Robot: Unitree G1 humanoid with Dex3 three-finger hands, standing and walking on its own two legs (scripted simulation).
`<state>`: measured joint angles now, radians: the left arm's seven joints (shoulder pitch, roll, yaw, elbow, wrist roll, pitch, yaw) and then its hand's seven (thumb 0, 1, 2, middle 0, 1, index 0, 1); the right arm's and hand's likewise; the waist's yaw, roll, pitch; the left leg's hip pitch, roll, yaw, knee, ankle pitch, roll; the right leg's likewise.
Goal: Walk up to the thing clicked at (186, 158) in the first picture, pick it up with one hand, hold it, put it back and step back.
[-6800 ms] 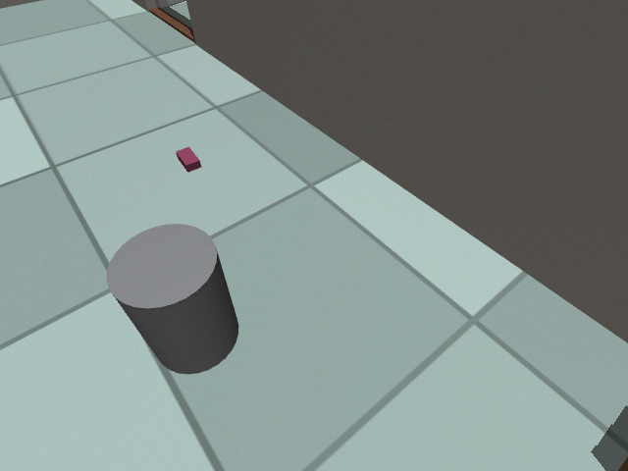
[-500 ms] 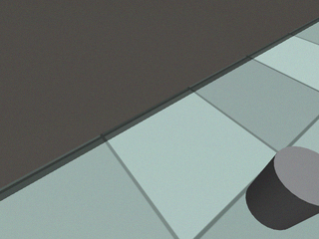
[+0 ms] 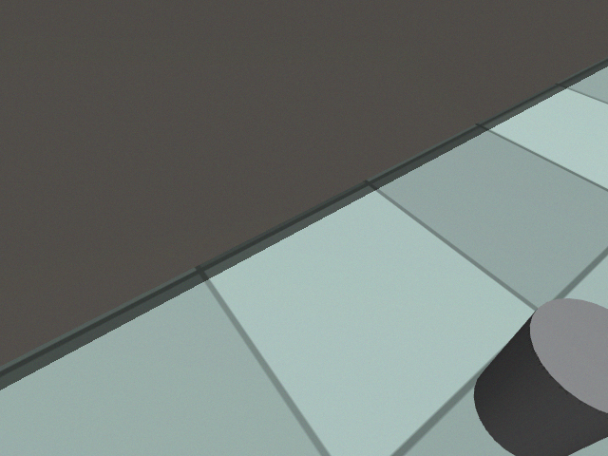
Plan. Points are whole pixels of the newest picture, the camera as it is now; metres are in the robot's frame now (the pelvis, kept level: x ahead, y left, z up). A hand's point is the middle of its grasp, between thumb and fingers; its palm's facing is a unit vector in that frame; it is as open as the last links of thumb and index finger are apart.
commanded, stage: walk up
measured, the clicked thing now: out of the picture +0.68 -1.68 -0.76
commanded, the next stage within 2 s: none
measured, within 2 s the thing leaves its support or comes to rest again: neither
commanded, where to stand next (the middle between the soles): +0.50 +0.01 m, yaw -2 degrees
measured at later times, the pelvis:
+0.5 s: pelvis +0.14 +0.05 -0.01, yaw -2 degrees
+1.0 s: pelvis +0.35 +0.01 -0.01, yaw -16 degrees
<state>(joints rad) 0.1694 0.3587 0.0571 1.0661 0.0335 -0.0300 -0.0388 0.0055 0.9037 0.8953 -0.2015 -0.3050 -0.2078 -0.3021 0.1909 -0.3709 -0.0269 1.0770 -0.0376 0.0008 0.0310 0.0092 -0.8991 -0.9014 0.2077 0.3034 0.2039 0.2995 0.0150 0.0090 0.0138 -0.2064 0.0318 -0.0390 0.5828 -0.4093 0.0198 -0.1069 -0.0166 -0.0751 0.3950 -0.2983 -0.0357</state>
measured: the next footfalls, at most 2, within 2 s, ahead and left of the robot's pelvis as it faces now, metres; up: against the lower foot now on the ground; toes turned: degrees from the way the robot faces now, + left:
left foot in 0.18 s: +0.15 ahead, +0.17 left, +0.00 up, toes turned +4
right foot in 0.62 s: +0.33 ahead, -0.11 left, +0.00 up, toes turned -10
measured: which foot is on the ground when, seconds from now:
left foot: up 0.00-0.16, down 0.18-0.66, up 0.68-1.00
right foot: down 0.00-0.20, up 0.22-0.60, down 0.62-1.00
